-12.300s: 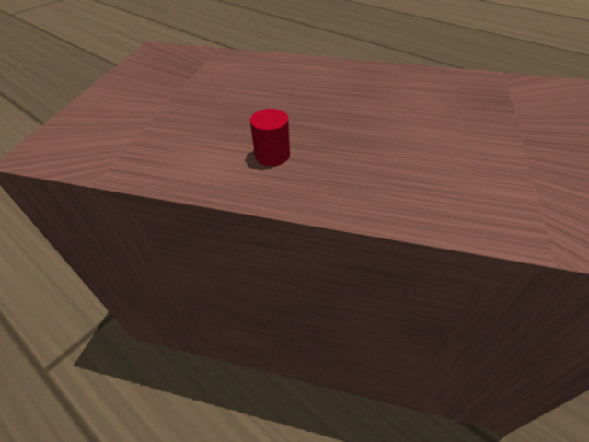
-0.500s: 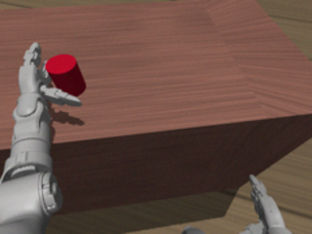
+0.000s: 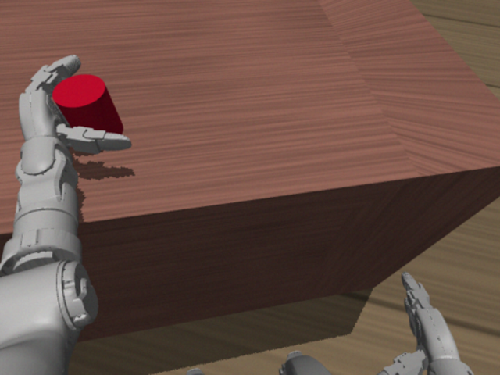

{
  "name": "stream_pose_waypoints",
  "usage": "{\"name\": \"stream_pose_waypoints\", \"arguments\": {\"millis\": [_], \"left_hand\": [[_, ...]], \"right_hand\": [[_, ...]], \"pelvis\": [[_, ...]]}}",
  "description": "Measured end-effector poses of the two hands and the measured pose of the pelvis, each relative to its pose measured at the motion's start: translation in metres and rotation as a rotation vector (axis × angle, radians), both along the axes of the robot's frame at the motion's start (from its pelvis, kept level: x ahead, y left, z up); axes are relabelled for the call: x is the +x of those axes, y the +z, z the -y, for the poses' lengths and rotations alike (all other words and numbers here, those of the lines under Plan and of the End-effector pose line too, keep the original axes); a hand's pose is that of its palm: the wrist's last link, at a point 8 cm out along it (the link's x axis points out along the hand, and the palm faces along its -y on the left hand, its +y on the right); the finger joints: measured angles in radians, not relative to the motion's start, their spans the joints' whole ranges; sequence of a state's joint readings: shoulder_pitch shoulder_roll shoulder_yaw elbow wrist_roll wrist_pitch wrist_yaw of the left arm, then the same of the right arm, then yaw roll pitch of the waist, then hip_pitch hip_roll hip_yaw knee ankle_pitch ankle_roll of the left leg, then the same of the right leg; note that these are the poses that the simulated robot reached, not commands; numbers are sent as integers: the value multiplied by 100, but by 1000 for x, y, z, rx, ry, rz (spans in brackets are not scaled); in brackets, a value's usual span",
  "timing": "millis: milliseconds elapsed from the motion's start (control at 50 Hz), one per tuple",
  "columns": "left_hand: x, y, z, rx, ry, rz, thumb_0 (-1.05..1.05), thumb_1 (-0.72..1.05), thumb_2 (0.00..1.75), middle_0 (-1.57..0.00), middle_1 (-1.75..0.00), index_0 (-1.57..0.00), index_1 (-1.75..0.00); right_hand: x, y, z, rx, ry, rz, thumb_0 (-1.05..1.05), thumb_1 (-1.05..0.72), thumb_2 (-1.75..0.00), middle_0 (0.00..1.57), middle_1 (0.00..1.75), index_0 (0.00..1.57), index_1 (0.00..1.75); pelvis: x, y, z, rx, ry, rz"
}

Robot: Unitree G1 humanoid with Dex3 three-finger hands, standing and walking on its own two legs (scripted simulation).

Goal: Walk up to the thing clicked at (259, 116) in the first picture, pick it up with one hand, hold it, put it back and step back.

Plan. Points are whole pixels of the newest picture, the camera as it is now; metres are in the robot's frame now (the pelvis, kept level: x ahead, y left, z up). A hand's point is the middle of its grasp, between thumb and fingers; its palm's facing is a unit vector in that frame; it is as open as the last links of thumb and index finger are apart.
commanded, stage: close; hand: left
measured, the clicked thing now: (91, 112) +0.53 +0.20 +0.12
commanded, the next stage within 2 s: settle in 0.30 s
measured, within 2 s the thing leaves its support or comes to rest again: leaves its support in 0.74 s
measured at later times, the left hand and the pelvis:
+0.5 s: hand (87, 111) +0.51 +0.20 +0.13, palm faces +0.14 -0.99 -0.02, open 9.8 cm; pelvis +0.01 +0.01 +0.00, yaw +0 degrees
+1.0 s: hand (81, 94) +0.50 +0.19 +0.17, palm faces +0.15 -0.99 -0.02, open 10.0 cm; pelvis +0.01 +0.00 +0.01, yaw +0 degrees
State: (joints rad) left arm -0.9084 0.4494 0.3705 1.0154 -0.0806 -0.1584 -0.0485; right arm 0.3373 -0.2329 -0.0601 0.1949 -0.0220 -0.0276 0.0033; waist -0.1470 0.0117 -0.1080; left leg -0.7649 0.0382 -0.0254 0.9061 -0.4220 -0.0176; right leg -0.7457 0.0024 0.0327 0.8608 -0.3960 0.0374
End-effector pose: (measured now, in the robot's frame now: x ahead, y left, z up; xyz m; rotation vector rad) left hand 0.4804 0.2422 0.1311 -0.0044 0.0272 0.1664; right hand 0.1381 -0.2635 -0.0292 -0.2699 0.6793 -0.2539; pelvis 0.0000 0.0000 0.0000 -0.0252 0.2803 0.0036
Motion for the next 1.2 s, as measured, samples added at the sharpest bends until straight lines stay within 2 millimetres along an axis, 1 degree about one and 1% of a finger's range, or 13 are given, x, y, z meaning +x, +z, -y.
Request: {"name": "stream_pose_waypoints", "arguments": {"millis": [120,280,360,480,520,600,720,840,980,1200], "left_hand": [[4,2,-2,11,-5,-1,-1,-40,29,-64,-47,-65,-46],[3,2,-6,18,-2,2,-1,-23,51,-82,-70,-87,-70],[2,2,-5,19,-7,2,-1,-28,65,-80,-77,-84,-77],[3,3,-4,23,-23,3,0,-31,94,-75,-89,-79,-90],[3,3,-3,21,-22,1,0,-33,100,-73,-93,-77,-94],[3,3,-1,24,-23,-8,0,-36,105,-71,-99,-75,-100],[1,7,1,21,-23,-15,0,-39,109,-70,-103,-74,-104],[-2,21,3,22,-12,2,0,-41,111,-70,-104,-74,-105],[-4,38,4,25,-13,2,0,-41,111,-70,-104,-74,-106],[-10,48,7,21,-11,-6,0,-41,112,-69,-105,-73,-107]], "right_hand": [[-2,-4,-4,12,-5,-23,-1,50,-4,5,5,5,5],[6,-5,-9,31,6,-20,-1,50,-5,5,5,5,5],[11,-6,-13,42,16,-23,-1,50,-5,5,5,5,5],[16,-10,-19,62,32,-32,-1,50,-5,5,5,5,5],[17,-11,-20,66,33,-35,-1,51,-5,5,5,5,5],[17,-10,-20,69,30,-35,-1,51,-5,5,5,5,6],[19,-7,-20,67,23,-28,-1,51,-6,5,5,5,5],[20,-2,-19,67,18,-1,-1,51,-6,5,5,5,5],[10,-6,-14,72,-2,-18,-1,51,-6,5,5,5,5],[4,-9,-11,77,-20,-23,-1,52,-5,5,5,5,5]], "pelvis": [[3,0,-3,-3,-4,-8],[9,1,-5,-4,-7,-11],[12,1,-5,-4,-5,-9],[14,1,-5,-5,-1,-9],[15,1,-6,-5,0,-9],[16,2,-7,-4,-2,-2],[17,5,-7,-3,-2,15],[15,8,-6,-1,-1,33],[12,11,-4,0,0,50],[5,14,-3,6,-2,67]]}}
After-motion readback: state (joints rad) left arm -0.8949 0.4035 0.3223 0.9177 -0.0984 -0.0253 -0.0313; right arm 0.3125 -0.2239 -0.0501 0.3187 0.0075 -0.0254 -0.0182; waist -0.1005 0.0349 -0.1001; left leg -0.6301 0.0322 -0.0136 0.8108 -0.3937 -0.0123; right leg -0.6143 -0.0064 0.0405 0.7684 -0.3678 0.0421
